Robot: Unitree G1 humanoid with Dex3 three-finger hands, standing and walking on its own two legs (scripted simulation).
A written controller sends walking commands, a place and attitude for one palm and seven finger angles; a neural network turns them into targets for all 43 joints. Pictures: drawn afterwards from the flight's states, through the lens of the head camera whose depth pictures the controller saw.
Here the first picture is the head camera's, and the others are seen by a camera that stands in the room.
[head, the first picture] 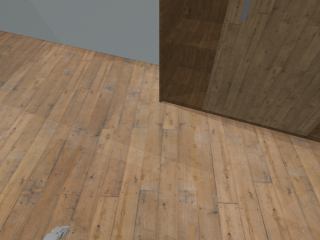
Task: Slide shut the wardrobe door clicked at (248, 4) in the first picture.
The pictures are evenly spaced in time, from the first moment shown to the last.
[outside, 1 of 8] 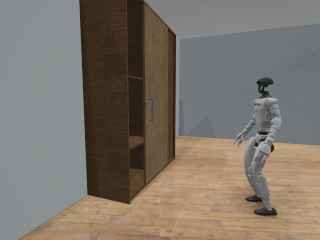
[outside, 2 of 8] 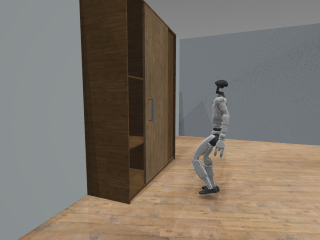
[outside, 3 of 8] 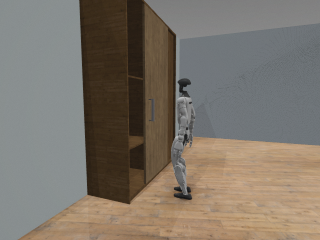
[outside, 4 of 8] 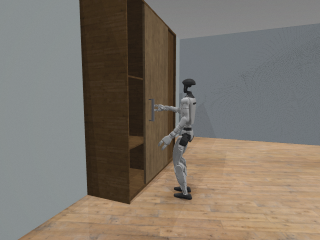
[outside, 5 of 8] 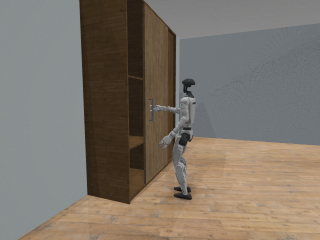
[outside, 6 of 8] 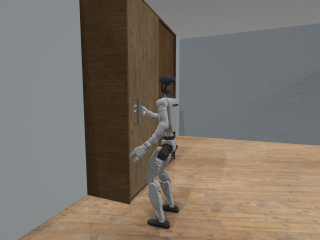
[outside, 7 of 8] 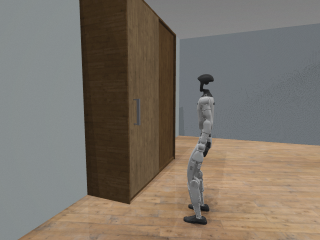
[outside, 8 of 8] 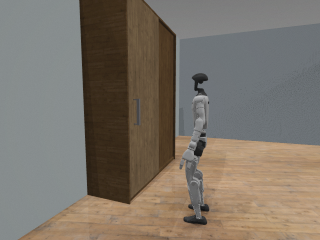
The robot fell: no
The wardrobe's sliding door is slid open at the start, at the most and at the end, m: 0.38 0.38 0.00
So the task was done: yes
